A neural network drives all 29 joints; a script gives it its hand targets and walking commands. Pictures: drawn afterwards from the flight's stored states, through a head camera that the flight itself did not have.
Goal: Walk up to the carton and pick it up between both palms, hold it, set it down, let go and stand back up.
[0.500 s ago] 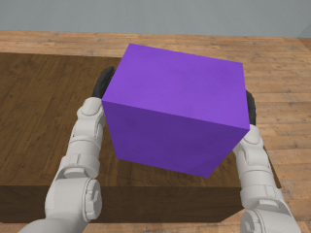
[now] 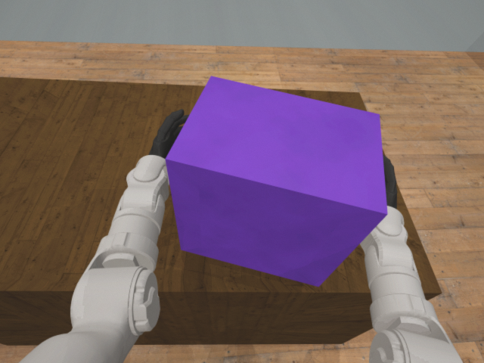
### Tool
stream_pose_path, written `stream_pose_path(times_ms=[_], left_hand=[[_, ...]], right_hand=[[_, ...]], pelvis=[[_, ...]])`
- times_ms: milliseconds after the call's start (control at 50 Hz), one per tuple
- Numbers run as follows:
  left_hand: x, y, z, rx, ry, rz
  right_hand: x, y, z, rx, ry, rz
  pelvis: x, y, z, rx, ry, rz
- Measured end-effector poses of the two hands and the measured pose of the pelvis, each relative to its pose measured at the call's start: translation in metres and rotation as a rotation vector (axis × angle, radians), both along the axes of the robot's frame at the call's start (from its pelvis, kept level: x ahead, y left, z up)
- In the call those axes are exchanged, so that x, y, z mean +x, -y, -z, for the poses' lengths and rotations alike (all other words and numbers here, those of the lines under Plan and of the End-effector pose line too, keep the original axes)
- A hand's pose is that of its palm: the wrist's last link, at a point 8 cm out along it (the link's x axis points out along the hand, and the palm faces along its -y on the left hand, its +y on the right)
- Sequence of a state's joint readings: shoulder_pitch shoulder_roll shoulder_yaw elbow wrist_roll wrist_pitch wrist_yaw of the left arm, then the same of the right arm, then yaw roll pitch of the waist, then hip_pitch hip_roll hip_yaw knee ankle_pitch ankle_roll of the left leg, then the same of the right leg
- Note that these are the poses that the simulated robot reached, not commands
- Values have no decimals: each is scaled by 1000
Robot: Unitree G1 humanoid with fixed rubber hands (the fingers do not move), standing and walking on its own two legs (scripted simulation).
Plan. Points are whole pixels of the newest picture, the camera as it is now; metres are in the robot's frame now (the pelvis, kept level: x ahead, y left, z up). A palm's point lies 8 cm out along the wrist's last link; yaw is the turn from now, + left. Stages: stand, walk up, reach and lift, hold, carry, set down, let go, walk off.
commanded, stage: set down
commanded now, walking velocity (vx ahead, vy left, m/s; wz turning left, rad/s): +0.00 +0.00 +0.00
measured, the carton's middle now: (269, 189) +0.41 -0.04 +0.04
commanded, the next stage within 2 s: none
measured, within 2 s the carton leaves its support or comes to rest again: rests again in 0.98 s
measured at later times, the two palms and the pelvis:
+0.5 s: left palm (165, 159) +0.45 +0.14 +0.07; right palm (372, 212) +0.35 -0.22 +0.04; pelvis +0.00 +0.00 +0.00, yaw +0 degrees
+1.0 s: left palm (162, 163) +0.44 +0.15 +0.07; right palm (370, 214) +0.35 -0.21 +0.04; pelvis +0.00 +0.01 +0.00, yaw +0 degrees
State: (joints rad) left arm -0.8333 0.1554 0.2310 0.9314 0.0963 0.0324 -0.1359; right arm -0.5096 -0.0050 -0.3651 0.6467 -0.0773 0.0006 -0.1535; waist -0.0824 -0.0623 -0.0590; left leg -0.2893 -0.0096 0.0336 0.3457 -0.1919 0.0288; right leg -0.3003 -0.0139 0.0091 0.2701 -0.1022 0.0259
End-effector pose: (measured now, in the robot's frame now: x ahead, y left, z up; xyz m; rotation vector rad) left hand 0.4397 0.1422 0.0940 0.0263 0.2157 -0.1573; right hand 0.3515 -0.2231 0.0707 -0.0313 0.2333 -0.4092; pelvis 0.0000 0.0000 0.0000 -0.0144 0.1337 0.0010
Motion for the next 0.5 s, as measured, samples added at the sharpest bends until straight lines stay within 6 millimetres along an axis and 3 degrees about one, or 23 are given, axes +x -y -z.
stream_pose_path(times_ms=[500], left_hand=[[6, -2, 19, 0, -20, 20]], right_hand=[[-3, -5, 26, -12, -22, 16]], pelvis=[[5, -5, 1, -6, -6, 1]])
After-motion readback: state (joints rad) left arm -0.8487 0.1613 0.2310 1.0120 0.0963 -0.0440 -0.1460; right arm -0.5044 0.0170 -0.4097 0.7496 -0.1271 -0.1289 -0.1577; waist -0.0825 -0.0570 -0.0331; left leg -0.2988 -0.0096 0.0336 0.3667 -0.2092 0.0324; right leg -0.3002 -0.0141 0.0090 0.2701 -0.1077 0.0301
